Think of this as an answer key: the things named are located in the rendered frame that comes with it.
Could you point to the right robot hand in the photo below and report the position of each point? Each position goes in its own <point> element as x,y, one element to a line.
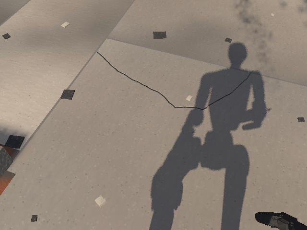
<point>282,221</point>

